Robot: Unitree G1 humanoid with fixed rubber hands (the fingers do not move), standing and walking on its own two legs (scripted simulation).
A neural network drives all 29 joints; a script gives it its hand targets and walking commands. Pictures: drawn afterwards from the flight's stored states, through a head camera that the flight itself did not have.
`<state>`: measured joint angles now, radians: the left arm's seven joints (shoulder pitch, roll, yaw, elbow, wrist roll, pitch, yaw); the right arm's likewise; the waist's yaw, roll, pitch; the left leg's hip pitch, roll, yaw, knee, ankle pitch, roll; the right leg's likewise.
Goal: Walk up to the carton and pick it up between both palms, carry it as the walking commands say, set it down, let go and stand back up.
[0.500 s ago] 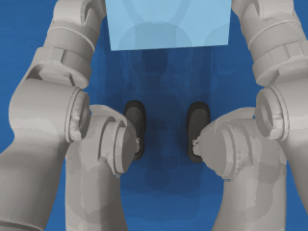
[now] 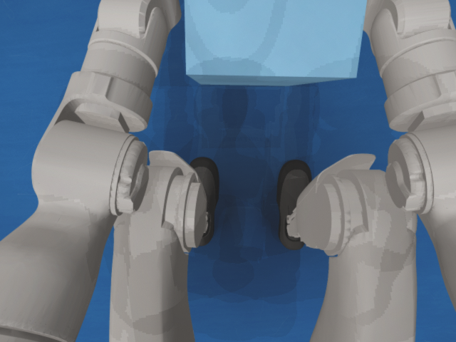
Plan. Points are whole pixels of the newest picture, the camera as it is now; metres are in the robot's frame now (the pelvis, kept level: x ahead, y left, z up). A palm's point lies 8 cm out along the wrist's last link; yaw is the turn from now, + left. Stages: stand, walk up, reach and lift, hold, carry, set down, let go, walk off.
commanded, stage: reach and lift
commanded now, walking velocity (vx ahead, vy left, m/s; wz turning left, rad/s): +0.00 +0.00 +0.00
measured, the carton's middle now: out of the picture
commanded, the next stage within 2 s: none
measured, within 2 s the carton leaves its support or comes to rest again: neither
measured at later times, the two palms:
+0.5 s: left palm out of the picture +0.55 +0.13 -0.09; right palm out of the picture +0.56 -0.13 -0.10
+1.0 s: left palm out of the picture +0.52 +0.14 -0.02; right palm out of the picture +0.54 -0.12 -0.03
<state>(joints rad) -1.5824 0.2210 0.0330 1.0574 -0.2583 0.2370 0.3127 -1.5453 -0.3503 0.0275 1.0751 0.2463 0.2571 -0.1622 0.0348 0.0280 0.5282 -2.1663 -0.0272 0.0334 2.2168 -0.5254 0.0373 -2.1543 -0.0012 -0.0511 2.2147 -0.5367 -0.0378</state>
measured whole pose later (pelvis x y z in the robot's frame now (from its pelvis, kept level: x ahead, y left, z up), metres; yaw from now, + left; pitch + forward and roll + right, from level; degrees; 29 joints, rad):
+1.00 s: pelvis -0.01 +0.00 +0.05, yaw +1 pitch +18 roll +0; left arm -1.36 0.10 0.27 0.76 -0.07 0.42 0.29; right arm -1.38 -0.24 -0.16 0.83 0.09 0.45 -0.15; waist 0.03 0.03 0.53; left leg -1.84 -0.05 0.03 2.09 -0.56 0.02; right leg -1.84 0.00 -0.03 2.11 -0.58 -0.04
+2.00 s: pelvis -0.02 -0.01 +0.16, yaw +1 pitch +9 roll +2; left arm -1.22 0.05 0.31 0.70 -0.02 0.46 0.24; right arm -1.23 -0.16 -0.20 0.74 0.03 0.51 -0.17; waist 0.03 0.03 0.52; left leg -1.40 -0.05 0.03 1.73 -0.50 0.02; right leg -1.41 0.02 0.00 1.76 -0.51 -0.03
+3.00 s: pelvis -0.01 -0.01 +0.27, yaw -1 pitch -2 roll +3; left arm -0.98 -0.01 0.31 0.62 0.01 0.48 0.21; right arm -1.02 -0.11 -0.10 0.71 0.02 0.52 -0.18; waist 0.03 0.01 0.52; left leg -0.86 -0.05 0.03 1.30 -0.41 0.02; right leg -0.89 0.03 0.04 1.36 -0.42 -0.03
